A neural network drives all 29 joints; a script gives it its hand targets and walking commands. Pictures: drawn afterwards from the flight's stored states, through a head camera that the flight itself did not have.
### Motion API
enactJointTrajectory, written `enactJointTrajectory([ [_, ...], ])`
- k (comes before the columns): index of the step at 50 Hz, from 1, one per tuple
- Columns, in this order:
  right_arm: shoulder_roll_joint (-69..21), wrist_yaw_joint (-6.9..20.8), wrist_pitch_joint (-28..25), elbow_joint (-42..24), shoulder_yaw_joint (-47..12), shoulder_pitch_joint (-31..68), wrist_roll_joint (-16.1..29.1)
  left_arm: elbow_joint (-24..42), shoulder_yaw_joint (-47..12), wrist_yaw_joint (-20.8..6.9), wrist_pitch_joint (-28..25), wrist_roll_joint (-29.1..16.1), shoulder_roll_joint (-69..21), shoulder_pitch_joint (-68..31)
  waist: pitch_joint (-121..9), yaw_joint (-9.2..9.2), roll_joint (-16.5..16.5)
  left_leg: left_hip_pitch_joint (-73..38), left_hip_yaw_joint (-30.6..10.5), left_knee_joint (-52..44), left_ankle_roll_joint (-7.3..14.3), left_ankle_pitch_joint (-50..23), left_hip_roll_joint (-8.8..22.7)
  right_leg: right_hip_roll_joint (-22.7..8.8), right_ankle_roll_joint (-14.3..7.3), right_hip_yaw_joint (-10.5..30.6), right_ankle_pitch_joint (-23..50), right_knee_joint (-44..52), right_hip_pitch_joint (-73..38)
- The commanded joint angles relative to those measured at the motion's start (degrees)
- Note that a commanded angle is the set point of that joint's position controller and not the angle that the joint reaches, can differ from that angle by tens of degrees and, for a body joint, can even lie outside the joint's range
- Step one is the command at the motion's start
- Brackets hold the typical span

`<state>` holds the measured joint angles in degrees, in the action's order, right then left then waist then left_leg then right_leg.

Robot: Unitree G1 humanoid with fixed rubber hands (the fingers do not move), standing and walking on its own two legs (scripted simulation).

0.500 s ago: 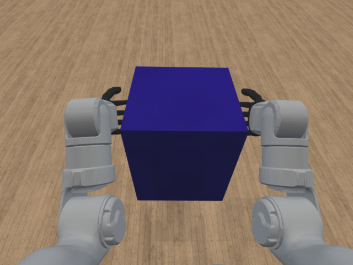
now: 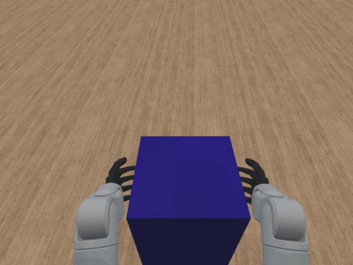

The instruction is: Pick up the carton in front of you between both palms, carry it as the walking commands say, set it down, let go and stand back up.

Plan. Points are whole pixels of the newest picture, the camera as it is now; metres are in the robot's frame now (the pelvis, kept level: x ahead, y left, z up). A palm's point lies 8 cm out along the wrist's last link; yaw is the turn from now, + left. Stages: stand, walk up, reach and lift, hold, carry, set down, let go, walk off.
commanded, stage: carry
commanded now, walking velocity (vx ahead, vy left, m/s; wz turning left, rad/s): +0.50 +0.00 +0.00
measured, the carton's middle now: (185, 202) +0.29 +0.00 -0.03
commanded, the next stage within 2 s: none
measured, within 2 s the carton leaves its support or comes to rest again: neither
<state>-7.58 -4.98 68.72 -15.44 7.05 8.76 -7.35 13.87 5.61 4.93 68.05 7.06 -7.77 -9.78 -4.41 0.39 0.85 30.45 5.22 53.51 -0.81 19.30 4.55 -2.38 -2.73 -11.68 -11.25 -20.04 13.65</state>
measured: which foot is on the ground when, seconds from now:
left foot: up 0.00-0.22, down 0.24-0.74, up 0.76-1.00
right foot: down 0.00-0.24, up 0.26-0.70, down 0.72-1.00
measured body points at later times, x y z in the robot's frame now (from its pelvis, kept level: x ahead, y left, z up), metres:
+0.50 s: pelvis +0.32 +0.04 +0.00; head +0.31 +0.06 +0.45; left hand +0.61 +0.17 +0.07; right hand +0.58 -0.13 +0.07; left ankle +0.32 +0.13 -0.75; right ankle +0.37 -0.10 -0.69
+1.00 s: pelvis +0.64 -0.03 +0.00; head +0.65 -0.04 +0.45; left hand +0.92 +0.13 +0.07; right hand +0.92 -0.18 +0.06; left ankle +0.72 +0.13 -0.69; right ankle +0.60 -0.11 -0.75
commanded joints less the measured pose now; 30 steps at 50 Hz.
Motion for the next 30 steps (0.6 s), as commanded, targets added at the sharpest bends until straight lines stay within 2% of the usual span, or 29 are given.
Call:
enactJointTrajectory([
  [1, -57.73, 14.84, -1.53, -6.11, -43.84, 28.27, 24.98, 5.95, -39.60, -15.56, -0.97, -24.19, -57.81, -24.54, -16.82, 0.57, -8.70, 4.79, 0.63, -10.85, -0.99, -5.70, 1.61, -13.97, -5.73, 10.99, 9.83, 8.81, -17.33],
  [6, -53.09, 14.47, -0.24, -6.42, -42.96, 25.99, 24.01, 6.50, -39.39, -15.61, 0.31, -23.84, -52.43, -23.04, -9.87, 0.68, -9.12, 0.29, 4.75, -22.19, -0.49, -16.99, 0.05, -11.97, -3.21, 6.04, 11.73, 9.75, -13.81],
  [9, -50.23, 14.42, 1.15, -6.48, -41.71, 26.55, 23.95, 6.69, -39.07, -15.26, 1.62, -23.58, -49.70, -24.00, -6.50, 0.63, -9.42, -3.60, 5.92, -25.21, 0.78, -17.61, 0.17, -12.20, -1.96, 5.07, 9.91, 7.72, -13.09],
  [10, -49.38, 14.38, 1.63, -5.99, -41.09, 26.38, 23.75, 6.47, -38.97, -15.15, 2.11, -23.53, -48.88, -24.39, -6.64, 0.30, -8.97, -7.74, 7.48, -26.34, 1.21, -15.52, -0.87, -11.66, -1.36, 3.80, 12.54, 4.22, -12.04],
  [11, -48.54, 14.33, 2.07, -5.01, -40.41, 25.55, 23.51, 6.31, -38.99, -15.02, 2.61, -23.48, -48.12, -24.69, -8.22, -0.28, -7.24, -14.85, 9.80, -27.06, 1.47, -11.89, -3.03, -9.65, -0.27, 1.20, 16.32, -2.81, -9.92],
  [12, -47.78, 14.33, 2.44, -3.88, -39.70, 24.70, 23.27, 5.91, -38.89, -14.85, 3.09, -23.37, -47.09, -24.64, -11.51, -1.11, -4.29, -26.39, 8.81, -26.52, 1.79, -8.63, -2.85, -7.45, 1.21, -1.05, 17.36, -12.94, -3.99],
  [13, -46.40, 14.46, 2.39, -2.49, -38.71, 25.10, 22.57, 7.03, -39.47, -14.60, 3.79, -23.66, -46.58, -26.60, -15.62, -2.22, 7.55, -38.36, -13.83, -32.05, 7.47, 2.89, 10.77, -2.87, 4.65, -0.24, 9.76, -29.97, 10.15],
  [14, -47.11, 14.43, 2.24, -0.93, -38.59, 25.23, 22.83, 7.67, -39.77, -14.58, 4.18, -23.99, -46.66, -29.23, -18.32, -2.28, 19.29, -45.36, -33.15, -39.82, 12.98, -0.58, 19.26, 3.01, 5.88, 2.18, -14.29, -44.20, 22.63],
  [15, -48.33, 14.36, 2.19, -1.50, -38.43, 25.89, 23.46, 6.10, -39.96, -14.65, 4.16, -24.33, -48.09, -29.76, -18.00, -1.81, 16.21, -43.89, -32.63, -40.42, 13.65, -8.72, 20.21, 0.88, 4.43, 8.64, -17.54, -51.73, 26.81],
  [16, -50.15, 14.36, 1.99, -2.08, -38.92, 27.10, 23.94, 5.47, -40.04, -14.81, 3.79, -24.66, -49.52, -30.22, -18.23, -1.90, 11.07, -41.25, -27.48, -38.41, 13.34, -14.01, 18.78, -1.56, 2.77, 10.64, -15.93, -54.22, 27.56],
  [17, -51.93, 14.48, 1.61, -2.79, -39.55, 28.32, 24.47, 4.98, -40.12, -14.97, 3.28, -25.02, -51.37, -30.09, -18.53, -1.56, 5.09, -38.26, -23.28, -37.84, 11.56, -13.98, 18.01, -4.05, 1.89, 11.78, -12.74, -52.64, 27.29],
  [18, -53.55, 14.65, 1.18, -3.74, -40.33, 29.68, 24.98, 4.72, -40.15, -15.07, 2.71, -25.08, -52.77, -29.87, -17.93, -1.06, 2.13, -33.70, -18.65, -39.52, 9.47, -12.21, 16.98, -5.66, 1.60, 12.39, -9.34, -48.39, 24.92],
  [19, -54.71, 14.87, 0.72, -4.32, -40.89, 30.84, 25.33, 5.09, -40.36, -15.04, 2.18, -24.92, -53.74, -30.03, -17.94, -0.79, 3.17, -30.74, -14.77, -41.49, 8.24, -8.17, 15.82, -5.93, 1.60, 11.68, -6.96, -44.71, 22.75],
  [20, -55.48, 15.11, 0.32, -4.53, -41.34, 31.00, 25.64, 5.44, -40.63, -14.90, 1.69, -24.51, -54.29, -29.87, -17.37, -0.81, 4.45, -28.99, -12.09, -43.08, 7.94, -5.21, 14.94, -5.65, 1.75, 10.39, -5.47, -41.47, 21.60],
  [22, -55.44, 15.48, -0.14, -5.03, -41.73, 30.48, 26.02, 5.74, -40.98, -14.54, 0.96, -23.64, -55.54, -28.74, -15.95, -0.86, 6.16, -27.44, -8.16, -45.73, 8.35, -2.66, 14.05, -5.65, 2.59, 8.53, -3.02, -34.17, 21.26],
  [25, -54.21, 15.60, -0.05, -7.41, -42.30, 29.80, 26.57, 7.38, -40.57, -14.03, 0.71, -22.87, -54.81, -26.61, -13.78, -1.05, 5.71, -28.76, -4.05, -46.98, 8.81, -5.65, 12.68, -5.09, 3.84, 5.89, 1.85, -22.14, 21.58],
  [30, -50.45, 15.00, 1.34, -7.32, -41.27, 26.29, 25.01, 8.09, -39.85, -13.92, 2.31, -22.81, -51.00, -24.35, -10.13, -1.59, 6.47, -31.48, 1.46, -45.02, 6.99, -14.92, 10.39, -3.04, 3.53, 1.91, 9.48, -10.66, 18.27],
])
